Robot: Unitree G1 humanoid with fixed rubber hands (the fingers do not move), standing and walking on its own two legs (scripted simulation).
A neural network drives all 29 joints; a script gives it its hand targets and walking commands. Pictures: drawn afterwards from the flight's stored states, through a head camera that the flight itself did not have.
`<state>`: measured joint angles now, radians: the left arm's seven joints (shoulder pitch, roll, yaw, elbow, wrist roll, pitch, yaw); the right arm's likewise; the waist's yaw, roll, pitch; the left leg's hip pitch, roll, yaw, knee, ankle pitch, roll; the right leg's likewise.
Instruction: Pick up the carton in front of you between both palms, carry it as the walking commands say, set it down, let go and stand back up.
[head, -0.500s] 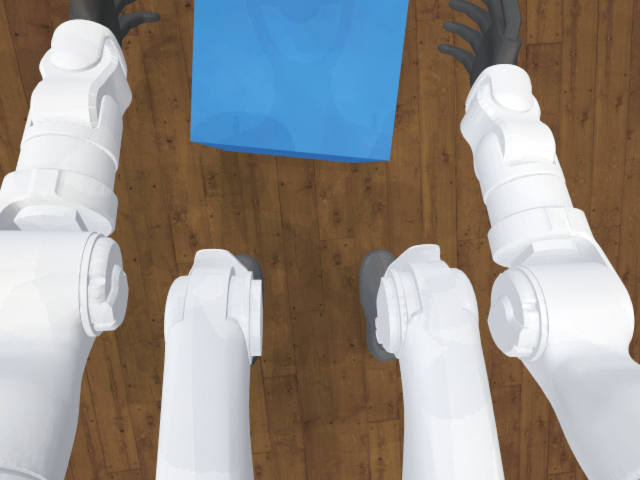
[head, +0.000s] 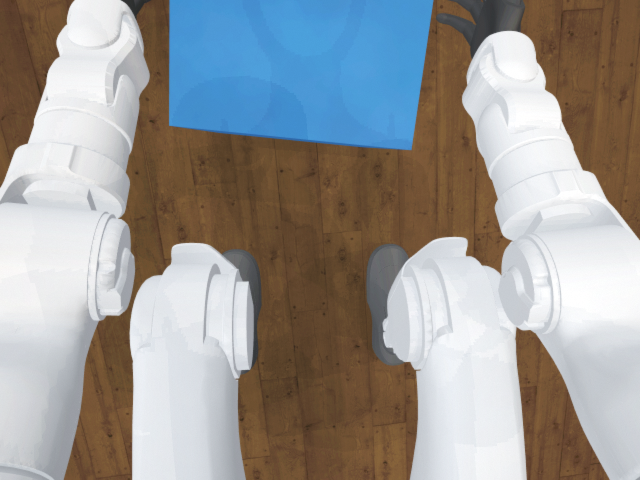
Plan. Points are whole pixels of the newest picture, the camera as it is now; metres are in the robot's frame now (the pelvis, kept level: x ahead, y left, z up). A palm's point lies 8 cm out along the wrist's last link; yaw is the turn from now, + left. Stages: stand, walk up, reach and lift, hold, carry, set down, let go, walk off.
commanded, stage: reach and lift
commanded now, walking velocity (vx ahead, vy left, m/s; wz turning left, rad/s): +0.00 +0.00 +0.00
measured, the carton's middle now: (299, 47) +0.52 +0.03 -0.24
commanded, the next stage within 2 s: none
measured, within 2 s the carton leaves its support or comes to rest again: leaves its support in 0.50 s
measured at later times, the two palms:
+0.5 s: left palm out of the picture +0.54 +0.17 -0.17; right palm (471, 19) +0.53 -0.13 -0.16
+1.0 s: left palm out of the picture +0.49 +0.17 +0.02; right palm out of the picture +0.49 -0.13 +0.02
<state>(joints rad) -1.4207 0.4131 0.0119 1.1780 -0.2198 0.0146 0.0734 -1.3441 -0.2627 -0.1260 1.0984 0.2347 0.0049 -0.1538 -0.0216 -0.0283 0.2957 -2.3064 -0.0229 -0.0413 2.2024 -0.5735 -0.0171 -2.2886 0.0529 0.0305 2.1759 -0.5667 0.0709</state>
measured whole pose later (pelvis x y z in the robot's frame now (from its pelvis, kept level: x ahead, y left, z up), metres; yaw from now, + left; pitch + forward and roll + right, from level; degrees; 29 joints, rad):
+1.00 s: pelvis -0.01 -0.01 +0.09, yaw +2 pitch +42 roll -1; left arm -1.14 0.10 0.39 0.87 0.19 0.34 0.04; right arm -1.08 0.02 -0.54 0.76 -0.18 0.30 -0.10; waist -0.01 -0.02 -0.13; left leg -2.12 -0.10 -0.08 1.89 -0.49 -0.06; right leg -2.11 0.12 0.08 1.88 -0.51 0.08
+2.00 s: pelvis +0.09 -0.01 +0.35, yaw +3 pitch +19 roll +0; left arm -0.39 -0.10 0.29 0.59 0.18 0.33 0.04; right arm -0.39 0.15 -0.34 0.57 -0.18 0.30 -0.06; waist -0.01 -0.01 -0.20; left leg -0.85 -0.08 -0.13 0.90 -0.38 -0.02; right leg -0.84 0.08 0.14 0.90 -0.39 0.03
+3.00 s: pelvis +0.10 -0.01 +0.41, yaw +3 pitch -4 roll +0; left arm -0.28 -0.16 0.25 0.33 0.28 0.66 0.00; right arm -0.30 0.16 -0.28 0.35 -0.29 0.63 0.01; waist 0.00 -0.01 -0.01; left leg -0.13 -0.04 -0.13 0.40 -0.20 -0.01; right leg -0.13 0.04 0.15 0.41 -0.21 0.01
